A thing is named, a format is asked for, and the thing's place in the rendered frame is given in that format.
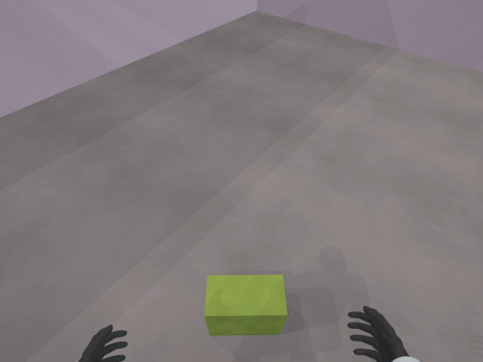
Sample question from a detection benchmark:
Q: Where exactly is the left robot hand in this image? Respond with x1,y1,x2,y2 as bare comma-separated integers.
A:
79,325,128,362

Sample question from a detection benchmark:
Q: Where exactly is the carton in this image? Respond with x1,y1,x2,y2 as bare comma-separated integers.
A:
205,275,288,336

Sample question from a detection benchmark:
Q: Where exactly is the right robot hand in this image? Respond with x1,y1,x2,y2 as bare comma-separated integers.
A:
347,306,410,362

